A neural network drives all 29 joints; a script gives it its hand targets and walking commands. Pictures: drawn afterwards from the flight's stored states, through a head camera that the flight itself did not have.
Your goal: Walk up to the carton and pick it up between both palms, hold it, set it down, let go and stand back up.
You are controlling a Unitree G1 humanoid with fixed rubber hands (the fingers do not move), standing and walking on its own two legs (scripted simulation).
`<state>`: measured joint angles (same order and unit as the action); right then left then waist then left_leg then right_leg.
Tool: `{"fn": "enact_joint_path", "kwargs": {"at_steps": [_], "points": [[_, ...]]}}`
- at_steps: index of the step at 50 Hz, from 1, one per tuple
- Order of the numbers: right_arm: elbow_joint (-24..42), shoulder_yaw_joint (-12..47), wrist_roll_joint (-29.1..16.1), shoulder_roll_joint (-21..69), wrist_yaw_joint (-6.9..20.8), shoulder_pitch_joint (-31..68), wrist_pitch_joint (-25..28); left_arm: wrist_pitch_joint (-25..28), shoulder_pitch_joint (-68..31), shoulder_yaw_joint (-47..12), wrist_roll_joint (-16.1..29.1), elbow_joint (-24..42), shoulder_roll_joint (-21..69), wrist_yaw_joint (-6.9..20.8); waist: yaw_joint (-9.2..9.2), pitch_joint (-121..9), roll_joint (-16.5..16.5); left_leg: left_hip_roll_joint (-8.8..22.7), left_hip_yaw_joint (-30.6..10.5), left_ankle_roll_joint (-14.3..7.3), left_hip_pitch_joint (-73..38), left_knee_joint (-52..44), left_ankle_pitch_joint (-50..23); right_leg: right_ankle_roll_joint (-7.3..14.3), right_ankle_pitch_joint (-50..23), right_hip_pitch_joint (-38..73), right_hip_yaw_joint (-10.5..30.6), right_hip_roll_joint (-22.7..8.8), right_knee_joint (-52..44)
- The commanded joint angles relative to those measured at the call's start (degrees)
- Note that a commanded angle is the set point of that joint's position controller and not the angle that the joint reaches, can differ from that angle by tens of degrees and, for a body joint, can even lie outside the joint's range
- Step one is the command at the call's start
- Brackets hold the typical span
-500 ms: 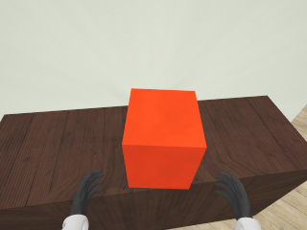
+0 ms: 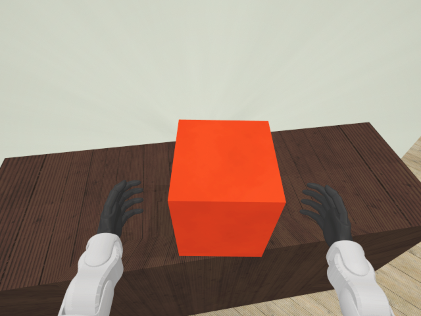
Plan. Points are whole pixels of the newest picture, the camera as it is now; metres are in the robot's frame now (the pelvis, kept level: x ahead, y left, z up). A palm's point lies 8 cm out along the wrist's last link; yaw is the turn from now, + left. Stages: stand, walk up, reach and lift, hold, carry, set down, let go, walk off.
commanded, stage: reach and lift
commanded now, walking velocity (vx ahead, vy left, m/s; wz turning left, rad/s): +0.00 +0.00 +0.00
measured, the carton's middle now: (222, 191) +0.39 +0.01 -0.02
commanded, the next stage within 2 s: none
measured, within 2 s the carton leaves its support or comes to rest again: neither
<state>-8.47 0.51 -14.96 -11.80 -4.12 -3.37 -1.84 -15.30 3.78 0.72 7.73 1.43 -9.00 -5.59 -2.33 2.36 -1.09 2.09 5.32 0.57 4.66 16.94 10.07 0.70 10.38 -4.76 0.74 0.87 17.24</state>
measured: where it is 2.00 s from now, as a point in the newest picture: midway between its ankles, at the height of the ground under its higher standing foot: outside the picture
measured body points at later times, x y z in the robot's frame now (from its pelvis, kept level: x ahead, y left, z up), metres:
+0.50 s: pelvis -0.01 -0.01 +0.00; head +0.01 +0.00 +0.45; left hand +0.34 +0.21 +0.10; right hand +0.36 -0.19 +0.10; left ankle -0.01 +0.12 -0.75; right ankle -0.01 -0.11 -0.75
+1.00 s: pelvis -0.01 -0.01 +0.00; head +0.01 +0.00 +0.45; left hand +0.39 +0.21 +0.13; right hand +0.42 -0.18 +0.13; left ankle -0.01 +0.12 -0.75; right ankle -0.01 -0.11 -0.75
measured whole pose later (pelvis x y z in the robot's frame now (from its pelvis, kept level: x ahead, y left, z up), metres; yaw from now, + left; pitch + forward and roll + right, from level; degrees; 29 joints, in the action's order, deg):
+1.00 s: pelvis -0.01 -0.01 +0.00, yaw +1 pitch +3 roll +0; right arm -36.7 3.1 -22.4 -18.4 -6.3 39.7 -15.9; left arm -30.1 -35.8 8.6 7.0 -22.5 -13.5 -3.4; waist -0.8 -1.3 -0.9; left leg 2.7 3.2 1.0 12.0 19.3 9.7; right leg 1.2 9.1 -10.7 -0.1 1.8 17.4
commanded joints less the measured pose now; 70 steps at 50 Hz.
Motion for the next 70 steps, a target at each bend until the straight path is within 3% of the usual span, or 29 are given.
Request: {"fn": "enact_joint_path", "kwargs": {"at_steps": [1,10,24,35,42,48,53,57,62,65,70], "points": [[12.16,-2.79,-0.27,-6.28,-0.83,15.68,0.30,-0.95,-16.00,3.67,0.22,12.21,-3.80,0.75,0.07,-13.41,0.77,-1.82,-2.75,0.71,-11.16,0.67,-15.19,-0.34,-10.47,-4.88,0.95,1.10,-2.91],[12.12,-2.13,-1.74,-8.39,-2.71,27.41,-3.86,-6.96,-26.10,7.52,0.81,12.24,-5.61,2.10,-0.06,-18.43,-0.80,-2.32,-1.95,-0.06,-8.78,0.90,-15.21,-1.82,-16.03,-1.78,1.24,1.27,-0.88],[4.15,-1.67,-5.36,-11.79,-4.16,45.82,-10.42,-14.73,-43.34,10.21,0.60,8.36,-8.76,2.05,1.26,-24.85,0.63,-2.29,-2.04,-0.12,-7.09,2.07,-15.37,-2.54,-19.44,-0.92,0.67,1.70,0.76],[-4.23,-1.96,-7.66,-15.06,-3.49,60.30,-13.27,-17.58,-56.61,10.09,1.21,0.75,-12.20,0.96,1.37,-30.21,1.28,-1.85,-2.93,0.00,-7.15,3.82,-16.87,-2.70,-20.27,-2.16,-0.34,2.13,1.28],[-12.69,-1.12,-8.60,-15.92,-2.57,66.10,-13.88,-16.83,-61.88,9.52,1.10,-7.52,-13.08,0.95,1.31,-31.76,1.11,-1.69,-3.58,-0.13,-7.28,4.52,-17.98,-2.95,-21.49,-2.34,-0.73,2.23,1.19],[-20.94,0.26,-6.87,-12.58,-1.92,62.85,-11.04,-10.89,-58.23,9.15,-1.50,-16.85,-10.11,2.49,1.35,-27.87,0.75,-2.37,-3.72,0.08,-6.82,4.23,-18.56,-3.26,-21.23,-0.99,-0.83,2.35,0.40],[-23.97,-0.73,-1.84,-7.59,-1.50,57.97,-3.42,0.79,-54.11,8.78,-4.53,-22.62,-6.56,3.28,1.06,-25.98,1.19,-3.08,-3.41,1.00,-4.82,4.39,-20.21,-2.85,-19.94,-0.28,-0.83,2.36,0.24],[-24.13,-4.05,2.54,-6.54,-0.56,60.48,4.71,12.09,-58.09,8.00,-5.81,-25.28,-5.28,2.20,0.78,-30.95,2.80,-3.01,-2.91,2.32,-2.63,6.09,-21.71,-2.42,-19.88,-1.67,-1.53,2.46,1.28],[-25.07,-5.58,4.99,-6.27,-0.31,63.48,11.02,21.04,-63.25,5.26,-3.82,-28.68,-4.57,-0.24,2.17,-41.94,3.07,-2.21,-3.08,3.02,-0.57,9.40,-21.72,-2.44,-22.20,-4.50,-2.26,2.37,4.26],[-30.60,-5.09,5.79,-5.11,-0.60,63.81,13.20,26.31,-63.80,4.70,-2.83,-37.10,-4.13,-1.09,2.37,-45.08,2.15,-1.81,-3.68,2.81,3.07,11.29,-20.80,-2.23,-22.46,-6.33,-1.92,1.91,6.27],[-46.35,-2.58,4.33,-4.32,-0.91,65.39,17.58,34.17,-64.23,5.06,-2.13,-56.25,-3.50,-0.95,1.88,-41.83,1.46,-1.11,-5.06,2.52,8.86,14.76,-19.20,-1.38,-17.31,-13.18,-1.22,0.77,9.10]]}}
